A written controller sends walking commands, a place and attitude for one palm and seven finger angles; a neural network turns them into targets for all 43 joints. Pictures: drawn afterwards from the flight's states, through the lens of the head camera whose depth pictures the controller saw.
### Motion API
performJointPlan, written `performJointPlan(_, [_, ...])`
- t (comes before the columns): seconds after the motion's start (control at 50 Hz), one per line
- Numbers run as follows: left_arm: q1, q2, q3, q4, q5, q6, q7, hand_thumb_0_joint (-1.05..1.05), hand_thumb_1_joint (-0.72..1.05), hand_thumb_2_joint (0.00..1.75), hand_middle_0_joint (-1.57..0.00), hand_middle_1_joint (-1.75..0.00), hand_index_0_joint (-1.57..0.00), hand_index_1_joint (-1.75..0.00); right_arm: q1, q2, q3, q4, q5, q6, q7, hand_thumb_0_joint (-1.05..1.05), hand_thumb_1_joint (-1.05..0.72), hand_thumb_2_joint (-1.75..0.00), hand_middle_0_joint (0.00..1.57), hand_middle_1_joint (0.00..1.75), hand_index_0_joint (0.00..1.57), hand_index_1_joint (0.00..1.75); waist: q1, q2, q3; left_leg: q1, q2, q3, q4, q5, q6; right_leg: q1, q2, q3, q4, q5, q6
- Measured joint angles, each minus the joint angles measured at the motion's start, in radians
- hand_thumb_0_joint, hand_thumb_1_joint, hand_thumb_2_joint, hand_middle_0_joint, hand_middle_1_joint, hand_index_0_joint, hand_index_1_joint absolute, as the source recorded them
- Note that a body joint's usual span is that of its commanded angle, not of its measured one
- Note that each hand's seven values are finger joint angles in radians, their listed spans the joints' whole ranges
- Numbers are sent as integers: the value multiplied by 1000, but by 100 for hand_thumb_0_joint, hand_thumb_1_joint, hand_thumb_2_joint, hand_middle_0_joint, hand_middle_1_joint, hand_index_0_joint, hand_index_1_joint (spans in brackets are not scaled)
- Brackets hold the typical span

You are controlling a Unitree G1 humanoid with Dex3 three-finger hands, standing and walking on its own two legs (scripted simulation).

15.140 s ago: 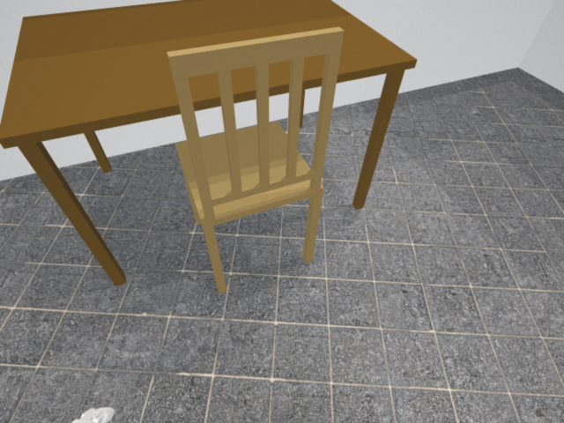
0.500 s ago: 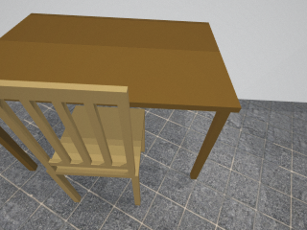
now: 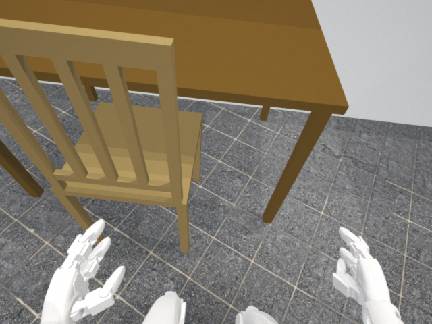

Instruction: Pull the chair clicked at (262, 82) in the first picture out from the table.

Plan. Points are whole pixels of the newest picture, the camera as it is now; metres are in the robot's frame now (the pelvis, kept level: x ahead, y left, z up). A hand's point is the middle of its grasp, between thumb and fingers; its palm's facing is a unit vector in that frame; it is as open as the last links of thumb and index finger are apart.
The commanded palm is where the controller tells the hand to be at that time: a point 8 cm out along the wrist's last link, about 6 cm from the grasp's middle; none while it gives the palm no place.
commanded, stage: raise the hand toward the chair's back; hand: left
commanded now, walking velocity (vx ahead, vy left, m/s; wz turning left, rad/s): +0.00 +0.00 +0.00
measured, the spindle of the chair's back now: (93, 132) +0.48 +0.32 +0.03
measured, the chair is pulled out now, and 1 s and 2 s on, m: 0.00 0.00 0.00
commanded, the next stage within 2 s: aim the fingers beside a spindle in 1.62 s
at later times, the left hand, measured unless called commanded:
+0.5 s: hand (94, 240) +0.23 +0.22 +0.05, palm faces +0.05 -1.00 -0.08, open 14.1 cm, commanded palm +0.20 +0.27 +0.04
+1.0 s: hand (85, 236) +0.24 +0.24 +0.05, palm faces -0.03 -1.00 -0.04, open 16.8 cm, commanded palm +0.23 +0.30 +0.05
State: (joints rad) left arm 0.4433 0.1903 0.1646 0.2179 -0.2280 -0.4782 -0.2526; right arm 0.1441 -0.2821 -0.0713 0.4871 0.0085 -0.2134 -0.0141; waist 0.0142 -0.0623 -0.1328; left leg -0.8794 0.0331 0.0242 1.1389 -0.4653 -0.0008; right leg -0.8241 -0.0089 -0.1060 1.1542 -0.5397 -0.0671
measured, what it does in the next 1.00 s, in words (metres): stands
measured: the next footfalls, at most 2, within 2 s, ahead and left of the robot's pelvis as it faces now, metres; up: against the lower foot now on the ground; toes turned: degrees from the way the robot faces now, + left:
none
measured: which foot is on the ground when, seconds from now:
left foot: down 0.00-1.00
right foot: down 0.00-1.00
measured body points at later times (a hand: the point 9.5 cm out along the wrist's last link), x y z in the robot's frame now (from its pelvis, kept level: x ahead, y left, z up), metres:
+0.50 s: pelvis +0.00 +0.02 +0.00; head +0.07 +0.02 +0.44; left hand +0.22 +0.27 +0.06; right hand +0.14 -0.23 -0.10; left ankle +0.05 +0.12 -0.65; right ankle +0.02 -0.08 -0.65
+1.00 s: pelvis +0.01 +0.05 +0.01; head +0.07 +0.06 +0.45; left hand +0.24 +0.29 +0.05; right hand +0.21 -0.17 -0.06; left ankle +0.05 +0.12 -0.65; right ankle +0.02 -0.08 -0.65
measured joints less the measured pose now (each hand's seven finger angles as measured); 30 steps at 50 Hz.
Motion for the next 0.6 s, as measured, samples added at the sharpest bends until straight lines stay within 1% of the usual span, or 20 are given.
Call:
performJointPlan(0.04, [34, 18, 20, -77, -13, -55, 35, 2, 49, 73, -16, -24, -16, -23, -2, 7, 7, 9, -6, -13, -16, 1, -91, -90, 19, 30, 20, 30, 18, 13, 0, -49, 6, -26, 52, -14, -6, -32, 6, -25, 35, -13, -8])
performJointPlan(0.06, [40, 27, 26, -118, -24, -89, 41, 2, 47, 72, -16, -23, -16, -23, -2, 11, 16, 21, -7, -22, -22, 1, -91, -90, 19, 30, 20, 30, 26, 23, 0, -69, 8, -39, 75, -20, -8, -45, 8, -38, 48, -18, -11])
performJointPlan(0.1, [21, 40, 21, -187, -52, -146, 20, 2, 42, 70, -15, -23, -15, -22, -6, 19, 42, 51, -6, -40, -33, 1, -91, -90, 19, 30, 20, 30, 37, 48, 0, -101, 10, -61, 111, -29, -9, -62, 11, -59, 69, -25, -15])
performJointPlan(0.12, [-3, 46, 12, -206, -63, -162, -4, 2, 40, 69, -14, -22, -15, -22, -7, 25, 58, 66, -3, -48, -37, 1, -91, -90, 19, 30, 20, 30, 38, 62, 1, -113, 10, -70, 124, -31, -8, -69, 11, -67, 76, -26, -15])
performJointPlan(0.14, [-33, 53, 0, -214, -70, -163, -35, 2, 38, 68, -14, -22, -14, -21, -7, 32, 75, 79, 1, -52, -41, 2, -91, -90, 19, 30, 20, 30, 37, 75, 2, -123, 10, -75, 133, -32, -7, -75, 12, -72, 81, -27, -14])
performJointPlan(0.16, [-68, 62, -12, -210, -73, -147, -69, 2, 35, 67, -13, -21, -14, -21, -6, 42, 91, 89, 6, -53, -46, 2, -91, -90, 19, 30, 20, 30, 34, 85, 1, -131, 10, -77, 138, -31, -5, -82, 12, -73, 84, -26, -12])
performJointPlan(0.18, [-105, 71, -23, -193, -72, -114, -103, 1, 33, 66, -13, -21, -14, -21, -3, 54, 105, 96, 13, -50, -51, 2, -91, -90, 20, 30, 20, 30, 28, 92, 2, -136, 10, -76, 138, -30, -3, -88, 13, -72, 84, -24, -11])
performJointPlan(0.2, [-140, 81, -32, -169, -71, -63, -132, 1, 31, 65, -13, -21, -13, -20, 3, 65, 118, 98, 20, -43, -55, 2, -90, -90, 20, 30, 20, 30, 19, 99, 4, -137, 11, -73, 134, -27, -2, -91, 13, -69, 82, -20, -9])
performJointPlan(0.24, [-198, 94, -42, -120, -69, 71, -168, 1, 26, 63, -13, -20, -13, -20, 23, 86, 135, 94, 29, -25, -62, 2, -90, -89, 20, 30, 20, 30, -3, 106, 13, -128, 10, -63, 115, -17, 0, -88, 12, -58, 68, -10, -6])
performJointPlan(0.28, [-219, 90, -31, -92, -76, 189, -158, 1, 21, 61, -13, -19, -13, -19, 50, 100, 139, 87, 30, -10, -64, 2, -90, -89, 20, 30, 20, 30, -26, 109, 19, -108, 12, -48, 86, -8, -1, -75, 14, -44, 44, 2, -3])
performJointPlan(0.3, [-213, 81, -17, -91, -81, 227, -136, 1, 19, 60, -13, -19, -13, -19, 66, 104, 134, 86, 28, -6, -62, 2, -90, -89, 20, 30, 20, 30, -35, 110, 19, -97, 14, -41, 71, -6, 1, -68, 16, -37, 29, 8, -1])
performJointPlan(0.32, [-200, 69, -1, -100, -86, 246, -106, 1, 17, 59, -13, -19, -13, -18, 82, 107, 125, 86, 26, -4, -60, 2, -90, -89, 20, 30, 20, 30, -41, 109, 18, -85, 16, -33, 57, -4, 3, -60, 19, -29, 15, 13, 2])
performJointPlan(0.34, [-182, 56, 16, -117, -89, 247, -72, 1, 14, 58, -12, -18, -13, -18, 98, 109, 113, 89, 23, -4, -56, 2, -90, -89, 20, 30, 20, 30, -44, 107, 15, -74, 17, -26, 43, -3, 5, -52, 20, -21, 2, 17, 5])
performJointPlan(0.36, [-161, 44, 32, -137, -89, 233, -40, 1, 12, 57, -12, -18, -13, -17, 114, 109, 100, 95, 20, -4, -52, 2, -90, -89, 20, 30, 20, 30, -44, 103, 11, -63, 18, -18, 30, -3, 7, -45, 21, -14, -9, 20, 8])
performJointPlan(0.4, [-121, 29, 56, -174, -75, 175, 10, 1, 8, 55, -12, -17, -12, -17, 138, 102, 74, 113, 12, -5, -44, 2, -90, -89, 20, 30, 20, 30, -37, 94, -2, -50, 16, -8, 13, -3, 11, -36, 20, -3, -24, 23, 14])
performJointPlan(0.44, [-94, 30, 65, -191, -54, 104, 33, 1, 3, 53, -11, -16, -11, -16, 148, 84, 56, 129, 4, -6, -35, 2, -90, -89, 20, 30, 20, 30, -32, 93, -12, -50, 10, -7, 10, -5, 16, -34, 14, -3, -28, 20, 19])
performJointPlan(0.48, [-84, 40, 58, -182, -41, 49, 25, 1, -2, 51, -10, -16, -11, -15, 143, 59, 47, 137, 3, -9, -28, 2, -90, -89, 20, 30, 20, 30, -30, 99, -14, -63, 3, -11, 21, -10, 22, -41, 7, -7, -21, 14, 24])
performJointPlan(0.52, [-86, 49, 35, -159, -40, 29, -9, 0, -6, 49, -10, -15, -10, -14, 128, 36, 44, 134, 8, -13, -30, 2, -90, -90, 20, 30, 20, 30, -28, 104, -9, -82, -2, -13, 37, -14, 29, -56, 2, -10, -9, 9, 30])
performJointPlan(0.56, [-92, 53, 9, -138, -43, 41, -47, 0, -11, 47, -9, -14, -9, -14, 109, 20, 43, 124, 13, -20, -37, 2, -90, -90, 20, 30, 20, 30, -28, 105, -1, -96, -5, -13, 48, -18, 35, -68, -1, -9, 0, 7, 35])
performJointPlan(0.6, [-95, 56, -9, -133, -45, 66, -69, 0, -16, 45, -9, -13, -9, -13, 91, 16, 43, 111, 16, -28, -45, 2, -90, -90, 20, 30, 20, 30, -28, 100, 4, -103, -5, -10, 53, -20, 40, -74, -2, -7, 2, 7, 39])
